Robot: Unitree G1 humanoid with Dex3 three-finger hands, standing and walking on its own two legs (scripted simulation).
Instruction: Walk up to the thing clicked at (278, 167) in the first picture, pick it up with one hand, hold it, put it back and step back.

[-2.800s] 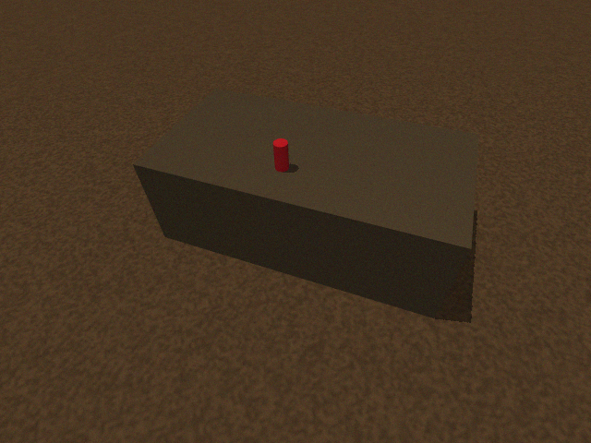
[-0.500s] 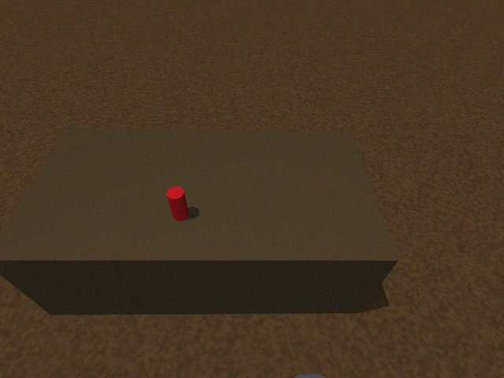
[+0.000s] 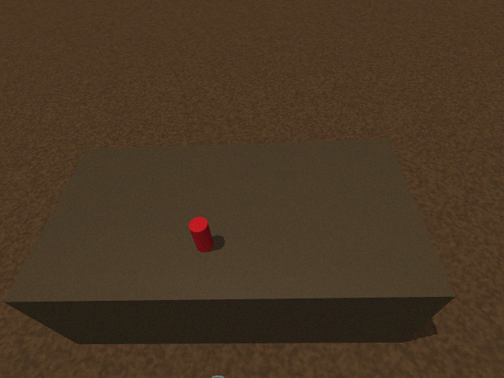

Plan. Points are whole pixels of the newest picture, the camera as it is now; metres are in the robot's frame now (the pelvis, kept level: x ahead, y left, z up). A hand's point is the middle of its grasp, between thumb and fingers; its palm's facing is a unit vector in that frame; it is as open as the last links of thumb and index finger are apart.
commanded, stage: walk up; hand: left
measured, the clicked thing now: (201, 235) +0.55 +0.21 -0.27
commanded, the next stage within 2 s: stand in 1.20 s
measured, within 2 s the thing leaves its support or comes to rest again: neither
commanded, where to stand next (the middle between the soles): +0.07 -0.01 m, yaw +1 degrees
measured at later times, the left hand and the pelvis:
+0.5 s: hand out of the picture +0.09 +0.28 -0.14, palm faces -0.01 -0.94 -0.34, open 7.4 cm; pelvis +0.02 +0.02 +0.02, yaw +0 degrees
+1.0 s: hand out of the picture +0.13 +0.26 -0.13, palm faces -0.03 -0.95 -0.31, open 7.4 cm; pelvis +0.03 +0.01 +0.03, yaw -1 degrees
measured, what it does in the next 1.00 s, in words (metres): steps on the spot: left foot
